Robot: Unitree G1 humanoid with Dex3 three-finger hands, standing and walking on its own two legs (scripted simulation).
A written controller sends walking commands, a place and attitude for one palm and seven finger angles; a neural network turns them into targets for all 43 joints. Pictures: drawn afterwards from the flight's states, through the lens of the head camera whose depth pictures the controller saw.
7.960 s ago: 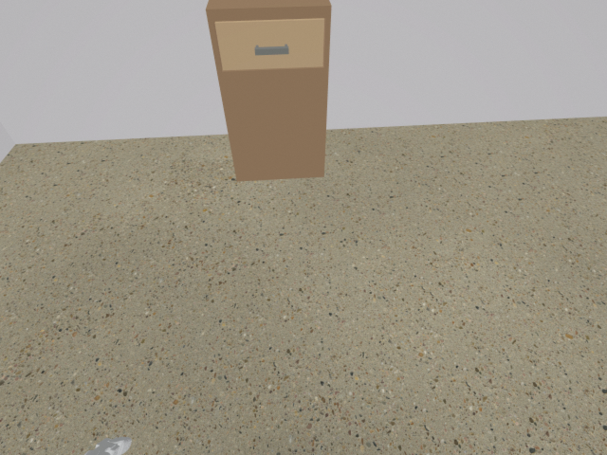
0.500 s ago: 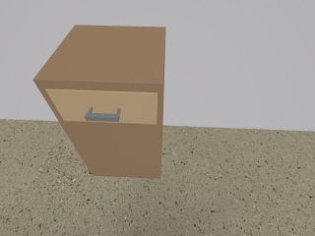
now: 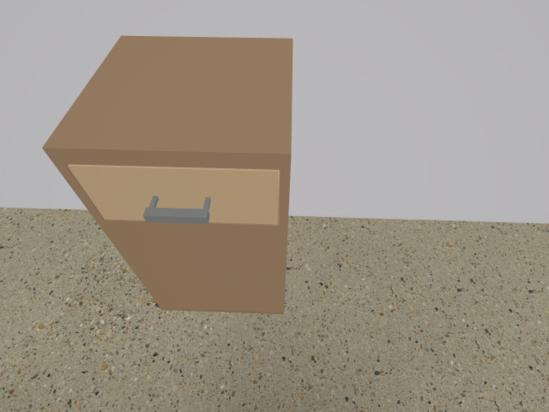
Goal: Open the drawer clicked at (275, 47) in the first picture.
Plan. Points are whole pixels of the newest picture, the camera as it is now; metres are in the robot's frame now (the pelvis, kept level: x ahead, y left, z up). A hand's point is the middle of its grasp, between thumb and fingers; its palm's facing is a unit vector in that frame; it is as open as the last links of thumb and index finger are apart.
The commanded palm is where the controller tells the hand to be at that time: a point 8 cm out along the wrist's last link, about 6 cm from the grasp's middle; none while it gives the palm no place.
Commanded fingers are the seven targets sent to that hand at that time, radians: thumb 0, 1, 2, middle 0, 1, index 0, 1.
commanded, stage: come to a stop and stand still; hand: left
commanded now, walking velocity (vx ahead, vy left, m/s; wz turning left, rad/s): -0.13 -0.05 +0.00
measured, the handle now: (179, 208) +0.50 +0.24 -0.08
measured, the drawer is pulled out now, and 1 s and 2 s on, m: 0.00 0.00 0.00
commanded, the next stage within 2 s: look again from close up in 0.94 s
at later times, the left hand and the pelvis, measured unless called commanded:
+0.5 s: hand out of the picture -0.02 +0.15 -0.17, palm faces +0.05 -0.98 -0.20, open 7.3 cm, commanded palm none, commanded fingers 0.00 0.90 0.90 -0.20 -0.30 -0.20 -0.30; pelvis -0.03 -0.03 +0.00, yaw +0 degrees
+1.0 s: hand out of the picture -0.10 +0.12 -0.16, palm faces +0.06 -0.99 -0.15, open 7.4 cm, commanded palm none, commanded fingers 0.00 0.90 0.90 -0.20 -0.30 -0.20 -0.30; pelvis -0.05 -0.03 +0.01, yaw +1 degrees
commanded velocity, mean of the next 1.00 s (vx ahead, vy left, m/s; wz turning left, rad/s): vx -0.01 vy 0.00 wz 0.00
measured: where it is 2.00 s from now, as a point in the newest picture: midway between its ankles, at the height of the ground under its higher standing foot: outside the picture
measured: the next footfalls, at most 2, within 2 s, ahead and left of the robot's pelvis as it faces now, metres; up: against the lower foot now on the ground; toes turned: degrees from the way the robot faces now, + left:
none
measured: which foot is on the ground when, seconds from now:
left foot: down 0.00-1.00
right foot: down 0.00-1.00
